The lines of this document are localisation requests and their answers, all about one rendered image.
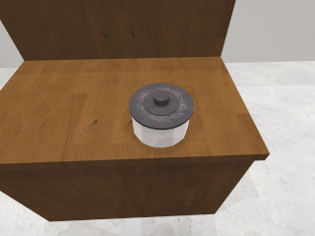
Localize lid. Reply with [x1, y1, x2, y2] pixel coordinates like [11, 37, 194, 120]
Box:
[128, 83, 194, 130]

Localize table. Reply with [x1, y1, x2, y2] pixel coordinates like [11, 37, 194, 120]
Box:
[0, 0, 270, 222]

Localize knob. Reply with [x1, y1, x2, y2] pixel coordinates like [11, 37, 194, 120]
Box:
[153, 89, 170, 106]

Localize pot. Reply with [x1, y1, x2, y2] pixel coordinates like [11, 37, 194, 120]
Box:
[132, 117, 189, 148]

